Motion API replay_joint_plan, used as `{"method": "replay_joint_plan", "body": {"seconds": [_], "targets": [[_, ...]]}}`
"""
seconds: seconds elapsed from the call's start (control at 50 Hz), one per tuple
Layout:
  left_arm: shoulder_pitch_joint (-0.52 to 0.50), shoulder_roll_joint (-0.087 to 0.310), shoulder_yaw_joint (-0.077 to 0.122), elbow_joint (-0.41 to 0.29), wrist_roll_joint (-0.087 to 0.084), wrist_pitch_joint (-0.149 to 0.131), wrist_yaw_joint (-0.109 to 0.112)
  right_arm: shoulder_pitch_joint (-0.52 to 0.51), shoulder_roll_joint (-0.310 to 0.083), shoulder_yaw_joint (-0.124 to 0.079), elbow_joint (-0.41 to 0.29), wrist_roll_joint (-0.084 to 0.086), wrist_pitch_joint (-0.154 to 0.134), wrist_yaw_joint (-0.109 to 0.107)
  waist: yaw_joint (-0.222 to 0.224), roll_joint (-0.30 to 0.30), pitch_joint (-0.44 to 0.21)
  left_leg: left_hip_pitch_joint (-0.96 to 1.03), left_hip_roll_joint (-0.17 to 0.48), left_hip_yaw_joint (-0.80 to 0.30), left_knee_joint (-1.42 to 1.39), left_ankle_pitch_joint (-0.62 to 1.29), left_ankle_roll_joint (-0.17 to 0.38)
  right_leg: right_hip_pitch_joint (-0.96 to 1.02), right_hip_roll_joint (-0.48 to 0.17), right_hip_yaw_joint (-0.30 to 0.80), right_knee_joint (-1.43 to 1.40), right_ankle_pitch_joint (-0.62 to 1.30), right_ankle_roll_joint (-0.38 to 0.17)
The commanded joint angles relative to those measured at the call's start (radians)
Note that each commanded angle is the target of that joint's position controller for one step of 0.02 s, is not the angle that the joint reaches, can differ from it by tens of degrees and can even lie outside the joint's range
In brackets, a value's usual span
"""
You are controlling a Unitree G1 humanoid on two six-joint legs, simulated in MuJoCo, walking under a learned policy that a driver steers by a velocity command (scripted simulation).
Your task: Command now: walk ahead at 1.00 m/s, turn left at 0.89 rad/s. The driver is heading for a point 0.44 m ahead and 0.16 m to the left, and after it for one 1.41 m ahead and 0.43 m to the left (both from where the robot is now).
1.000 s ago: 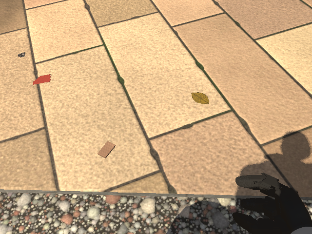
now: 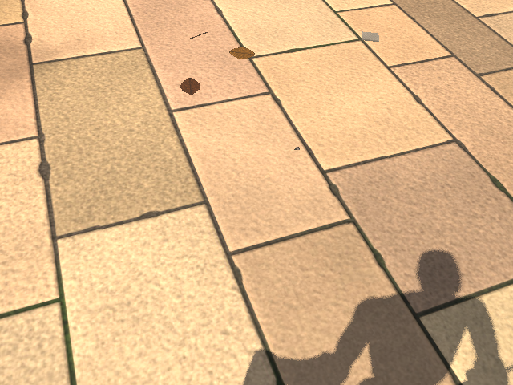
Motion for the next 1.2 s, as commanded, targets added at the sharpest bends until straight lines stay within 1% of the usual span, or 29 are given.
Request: {"method": "replay_joint_plan", "body": {"seconds": [0.02,0.04,0.08,0.12,0.2,0.26,0.3,0.34,0.36,0.38,0.4,0.42,0.44,0.46,0.52,0.58,0.68,0.72,0.76,0.8,0.82,0.84,0.86,0.9,0.92,0.96,1.1,1.16,1.2], "targets": [[-0.063,0.114,-0.009,-0.194,0.008,-0.076,-0.002,0.139,-0.201,-0.056,-0.024,-0.011,-0.031,-0.023,0.049,0.075,-0.028,0.59,0.302,-0.94,-0.673,-0.068,0.193,-0.728,0.041,0.144,0.231,0.065,-0.019],[-0.12,0.117,-0.012,-0.2,0.02,-0.069,0.003,0.133,-0.178,-0.047,-0.015,-0.009,-0.048,-0.025,0.056,-0.016,-0.002,0.478,0.262,-0.819,-0.628,0.018,0.161,-0.669,0.008,0.147,0.145,0.077,-0.016],[-0.132,0.099,-0.022,-0.201,0.026,-0.031,0.001,0.129,-0.131,-0.024,-0.007,-0.003,-0.076,-0.027,0.088,-0.061,0.026,0.342,0.202,-0.653,-0.619,0.187,0.141,-0.582,-0.026,0.142,0.005,0.067,0.001],[-0.194,0.076,-0.036,-0.231,0.017,-0.004,-0.006,0.14,-0.132,-0.022,-0.007,0.002,-0.091,-0.027,0.079,-0.045,0.048,0.291,0.162,-0.579,-0.678,0.228,0.148,-0.568,-0.039,0.11,-0.164,0.08,0.024],[-0.36,0.013,-0.067,-0.294,-0.01,-0.008,-0.02,0.146,-0.126,-0.026,0.012,0.013,-0.09,-0.017,0.009,0.008,0.061,0.286,0.068,-0.438,-0.683,0.523,0.072,-0.444,0.028,0.028,-0.574,0.415,0.031],[-0.352,0.04,-0.057,-0.304,-0.025,-0.013,-0.008,0.145,-0.145,-0.035,0.027,0.018,-0.095,-0.013,0.0,0.073,0.016,0.358,0.103,-0.467,-0.645,0.686,0.025,-0.301,0.068,0.04,-0.725,0.523,0.006],[-0.217,0.109,-0.026,-0.267,-0.027,-0.016,0.012,0.116,-0.177,-0.045,0.023,0.015,-0.098,-0.018,0.064,0.084,-0.072,0.422,0.101,-0.485,-0.479,0.926,-0.025,-0.113,0.114,0.057,-0.76,0.447,-0.01],[0.177,0.207,0.028,-0.172,-0.034,-0.019,0.046,-0.006,-0.208,-0.051,-0.009,-0.006,-0.103,-0.012,0.296,0.076,-0.239,0.321,0.065,-0.462,-0.04,0.915,-0.064,0.261,0.065,0.078,-0.726,0.281,-0.025],[0.37,0.256,0.049,-0.131,-0.005,-0.024,0.064,-0.029,-0.059,-0.012,-0.043,-0.021,-0.111,-0.014,0.334,-0.088,-0.337,0.137,-0.002,-0.403,0.316,0.324,-0.061,0.475,-0.139,0.296,-0.723,-0.064,-0.039],[0.238,0.325,0.056,-0.152,0.037,-0.028,0.05,0.133,0.049,0.029,-0.108,0.042,-0.103,-0.015,0.144,-0.451,-0.433,-0.117,-0.077,-0.29,0.55,-0.154,-0.09,0.568,-0.404,0.917,-1.001,-0.282,-0.125],[0.081,0.223,0.053,-0.189,0.025,-0.021,0.037,0.099,-0.042,0.03,-0.069,0.008,-0.085,-0.028,0.135,-0.276,-0.311,-0.206,0.021,-0.254,0.587,-0.025,-0.072,0.411,-0.363,0.965,-1.071,-0.521,-0.169],[0.016,0.13,0.03,-0.194,0.014,-0.017,0.034,0.013,-0.086,0.019,-0.063,-0.014,-0.072,-0.018,0.136,-0.133,-0.185,-0.197,0.073,-0.219,0.538,0.061,-0.08,0.263,-0.312,0.762,-1.058,-0.429,-0.168],[0.029,0.096,0.022,-0.162,0.016,-0.017,0.03,-0.033,-0.091,0.017,-0.066,-0.025,-0.062,-0.002,0.133,-0.023,-0.109,-0.174,0.106,-0.202,0.503,0.087,-0.087,0.154,-0.274,0.613,-1.05,-0.244,-0.16],[0.075,0.09,0.017,-0.12,0.014,-0.022,0.031,-0.087,-0.074,0.02,-0.088,-0.036,-0.052,0.016,0.132,-0.004,-0.067,-0.166,0.137,-0.204,0.472,0.087,-0.088,0.089,-0.239,0.486,-1.055,-0.111,-0.143],[0.156,0.062,0.008,-0.029,-0.015,-0.054,0.013,-0.154,-0.002,0.049,-0.148,-0.037,-0.018,0.047,0.1,-0.042,0.014,-0.218,0.198,-0.193,0.434,0.11,-0.096,0.018,-0.222,0.263,-1.1,0.142,-0.107],[0.146,0.078,0.007,-0.009,-0.018,-0.073,0.002,-0.248,-0.005,0.062,-0.204,-0.034,-0.01,0.056,0.077,-0.029,0.047,-0.249,0.202,-0.155,0.366,0.237,-0.105,-0.018,-0.192,0.05,-1.145,0.381,-0.084],[0.263,0.121,0.005,0.053,-0.008,-0.082,0.002,-0.413,0.016,0.091,-0.234,-0.032,-0.03,0.078,0.112,0.019,0.155,-0.098,0.11,0.002,-0.053,0.366,-0.055,-0.027,-0.125,-0.155,-1.243,0.74,-0.053],[0.307,0.165,0.007,0.072,-0.014,-0.074,0.013,-0.421,0.01,0.091,-0.215,-0.031,-0.037,0.072,0.107,-0.03,0.117,0.019,0.036,0.068,-0.126,0.342,-0.023,0.066,-0.14,-0.18,-1.186,1.181,-0.05],[0.306,0.237,0.017,0.084,-0.014,-0.049,0.033,-0.29,-0.038,0.076,-0.17,-0.047,-0.044,0.051,0.008,-0.101,0.027,0.164,-0.031,0.071,-0.173,0.188,0.007,0.167,-0.187,-0.183,-0.939,1.551,-0.066],[0.224,0.261,0.019,0.06,-0.021,-0.024,0.039,0.085,-0.115,0.031,-0.044,-0.047,-0.051,0.02,-0.175,-0.122,-0.14,0.597,-0.021,-0.028,-0.335,0.178,0.06,0.026,-0.182,-0.187,-0.444,1.417,-0.099],[0.252,0.166,0.006,0.035,-0.004,-0.024,0.026,0.123,-0.192,0.001,-0.012,-0.052,-0.045,-0.004,-0.102,0.022,-0.207,0.843,0.16,-0.254,-0.284,0.042,0.07,-0.243,-0.081,-0.158,-0.067,0.473,-0.093],[0.332,0.09,-0.013,-0.042,-0.042,-0.032,0.011,0.078,-0.265,-0.015,-0.053,-0.052,-0.039,-0.014,0.007,0.22,-0.372,1.087,0.447,-0.816,-0.389,0.041,0.211,-0.6,0.048,-0.04,0.287,-0.108,-0.063],[0.166,0.159,-0.001,-0.075,-0.048,-0.045,0.017,0.128,-0.22,-0.018,-0.043,-0.035,-0.04,-0.022,-0.071,0.033,-0.351,1.027,0.417,-0.808,-0.515,0.046,0.18,-0.695,0.034,0.102,0.295,0.022,-0.089],[0.144,0.107,-0.015,-0.054,-0.055,-0.045,0.011,0.058,-0.126,0.0,0.012,-0.037,-0.072,-0.032,0.025,-0.054,-0.048,0.673,0.372,-0.552,-0.598,0.196,0.117,-0.673,-0.027,0.118,0.128,0.101,-0.092],[0.158,0.085,-0.016,-0.028,-0.039,-0.024,0.003,0.012,-0.082,0.014,0.021,-0.039,-0.089,-0.034,0.077,-0.086,0.008,0.539,0.314,-0.44,-0.63,0.236,0.063,-0.603,-0.051,0.137,0.069,0.111,-0.091],[0.225,0.053,-0.02,0.003,-0.023,0.015,-0.017,0.005,-0.019,0.035,0.035,-0.024,-0.116,-0.03,0.134,0.006,0.033,0.392,0.296,-0.327,-0.697,0.286,0.031,-0.51,-0.078,0.152,-0.02,0.125,-0.071],[-0.111,0.014,-0.04,-0.096,-0.04,0.006,-0.057,0.053,-0.028,0.047,0.077,-0.002,-0.171,-0.013,0.078,0.038,0.129,0.349,0.176,0.063,-0.839,0.766,-0.119,-0.469,-0.006,-0.051,-0.499,0.577,-0.117],[-0.091,0.049,-0.036,-0.087,-0.033,0.002,-0.066,0.083,-0.101,0.039,0.084,-0.006,-0.173,-0.042,0.108,0.086,0.068,0.556,0.234,0.109,-0.705,1.318,-0.178,-0.396,0.091,-0.13,-0.601,0.589,-0.165],[0.091,0.126,-0.009,-0.033,-0.026,0.01,-0.059,0.052,-0.151,0.023,0.068,-0.027,-0.138,-0.073,0.215,0.139,-0.056,0.618,0.261,0.107,-0.427,1.542,-0.2,-0.194,0.18,-0.151,-0.604,0.462,-0.188]]}}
